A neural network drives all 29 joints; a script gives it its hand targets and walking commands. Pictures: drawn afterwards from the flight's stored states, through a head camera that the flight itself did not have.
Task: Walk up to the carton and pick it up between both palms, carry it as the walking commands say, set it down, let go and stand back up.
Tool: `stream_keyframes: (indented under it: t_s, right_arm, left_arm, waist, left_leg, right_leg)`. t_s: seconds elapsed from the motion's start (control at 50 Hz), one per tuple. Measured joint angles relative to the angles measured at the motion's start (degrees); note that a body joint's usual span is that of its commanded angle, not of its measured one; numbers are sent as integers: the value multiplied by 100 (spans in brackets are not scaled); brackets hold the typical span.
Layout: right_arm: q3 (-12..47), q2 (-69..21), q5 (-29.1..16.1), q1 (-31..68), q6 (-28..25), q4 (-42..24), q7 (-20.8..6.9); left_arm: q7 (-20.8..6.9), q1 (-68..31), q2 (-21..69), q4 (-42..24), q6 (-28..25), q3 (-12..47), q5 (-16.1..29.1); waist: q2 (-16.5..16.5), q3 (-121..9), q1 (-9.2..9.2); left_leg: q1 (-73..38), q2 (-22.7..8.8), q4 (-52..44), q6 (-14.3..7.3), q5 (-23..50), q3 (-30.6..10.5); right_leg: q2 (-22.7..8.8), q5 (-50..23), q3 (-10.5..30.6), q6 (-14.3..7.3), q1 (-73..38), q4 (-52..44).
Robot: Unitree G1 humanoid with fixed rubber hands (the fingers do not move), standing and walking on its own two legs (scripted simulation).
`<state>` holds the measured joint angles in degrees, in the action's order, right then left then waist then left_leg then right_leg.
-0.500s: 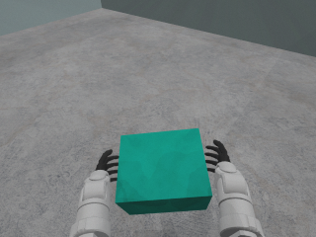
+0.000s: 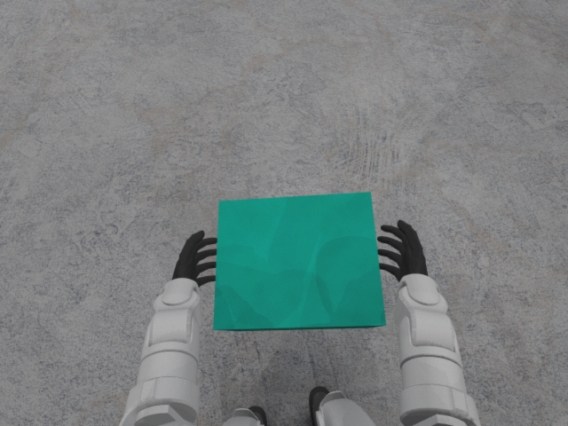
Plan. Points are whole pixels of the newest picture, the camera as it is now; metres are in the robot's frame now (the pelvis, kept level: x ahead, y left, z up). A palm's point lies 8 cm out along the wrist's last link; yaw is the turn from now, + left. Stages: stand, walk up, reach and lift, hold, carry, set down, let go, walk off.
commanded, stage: set down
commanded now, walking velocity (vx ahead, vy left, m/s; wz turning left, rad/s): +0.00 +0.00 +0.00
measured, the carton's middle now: (298, 268) +0.38 -0.04 -0.14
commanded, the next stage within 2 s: none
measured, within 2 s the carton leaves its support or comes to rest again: neither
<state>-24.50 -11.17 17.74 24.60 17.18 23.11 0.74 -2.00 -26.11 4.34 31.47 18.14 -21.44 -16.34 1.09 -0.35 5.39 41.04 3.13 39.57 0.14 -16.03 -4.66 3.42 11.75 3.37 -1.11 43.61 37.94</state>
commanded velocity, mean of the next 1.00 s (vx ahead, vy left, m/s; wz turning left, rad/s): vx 0.00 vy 0.00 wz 0.00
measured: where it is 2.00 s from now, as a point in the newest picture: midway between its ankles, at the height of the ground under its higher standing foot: outside the picture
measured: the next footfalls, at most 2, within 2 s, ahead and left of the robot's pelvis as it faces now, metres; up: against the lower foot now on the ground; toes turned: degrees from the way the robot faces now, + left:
none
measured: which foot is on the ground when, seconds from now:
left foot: down 0.00-1.00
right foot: down 0.00-1.00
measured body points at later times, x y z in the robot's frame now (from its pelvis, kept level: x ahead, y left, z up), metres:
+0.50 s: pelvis -0.03 +0.01 -0.07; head +0.18 -0.03 +0.33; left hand +0.40 +0.12 -0.15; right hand +0.37 -0.22 -0.14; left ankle +0.02 +0.12 -0.71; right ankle +0.05 -0.10 -0.71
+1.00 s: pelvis -0.04 -0.02 -0.15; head +0.20 -0.05 +0.23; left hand +0.43 +0.11 -0.23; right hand +0.40 -0.22 -0.22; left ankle +0.02 +0.12 -0.71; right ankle +0.05 -0.10 -0.71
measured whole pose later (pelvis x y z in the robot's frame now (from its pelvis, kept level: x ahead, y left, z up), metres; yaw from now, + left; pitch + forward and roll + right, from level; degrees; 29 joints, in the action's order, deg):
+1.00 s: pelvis -0.04 -0.02 -0.15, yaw +3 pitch +43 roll +5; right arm -26.8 -6.0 14.0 46.3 19.5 26.6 6.9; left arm -2.8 -49.7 -1.8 37.4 19.5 -25.1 -11.8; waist 1.7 -11.5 5.2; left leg 94.8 5.4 76.7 2.1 -25.6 -2.8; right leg 3.8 21.2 2.6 -2.3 99.2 77.3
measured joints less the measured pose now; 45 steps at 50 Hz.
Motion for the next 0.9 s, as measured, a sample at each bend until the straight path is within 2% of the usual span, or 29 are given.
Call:
stream_keyframes:
  t_s: [0.16,0.28,0.36,0.46,0.58,0.7,0.82,0.9]
  right_arm:
    - [-203,270,21,432,-73,6,-335]
    - [-426,562,-75,799,44,185,-606]
    - [-436,632,-156,1047,101,215,-624]
    - [-485,556,-29,1370,207,294,-606]
    - [-367,489,-20,1462,222,130,-325]
    - [-248,354,-183,1574,186,29,492]
    - [-183,364,-313,1721,146,124,535]
    - [-141,337,-321,1855,151,155,615]
  left_arm:
    - [229,-306,99,-102,-31,63,279]
    - [334,-756,200,26,89,-40,201]
    - [349,-999,162,40,117,-136,197]
    - [250,-1261,20,131,184,-347,172]
    - [119,-1427,-165,159,151,-276,350]
    - [40,-1680,-209,203,102,-301,364]
    - [9,-1770,-291,226,40,-403,321]
    - [-60,-1930,-504,307,65,-350,474]
  waist:
    - [236,-256,157]
    - [169,-387,162]
    - [161,-446,134]
    - [182,-487,122]
    - [200,-617,94]
    - [110,-781,21]
    - [123,-1055,-92]
    - [64,-1113,-49]
  left_leg:
    - [1191,173,687,-86,-118,30]
    - [1863,225,1185,-122,-260,197]
    - [2286,242,1515,-114,-360,271]
    - [2763,242,1881,-59,-479,281]
    - [3398,225,2262,41,-594,235]
    - [4006,190,2627,124,-704,249]
    - [4641,192,3042,173,-815,245]
    - [4970,203,3324,182,-881,240]
  right_leg:
    - [-126,141,-6,117,1139,632]
    - [-133,299,127,161,1886,1234]
    - [-121,411,178,166,2356,1634]
    - [-94,540,161,120,2868,2058]
    - [-54,654,86,38,3529,2474]
    - [7,744,67,-33,4189,2889]
    - [33,844,29,-86,4850,3329]
    - [41,896,1,-108,5189,3617]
